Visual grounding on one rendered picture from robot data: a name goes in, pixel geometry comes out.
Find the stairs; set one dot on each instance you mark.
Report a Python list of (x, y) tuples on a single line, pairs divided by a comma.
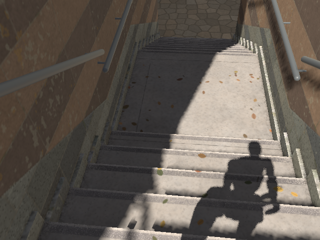
[(160, 186), (220, 45)]

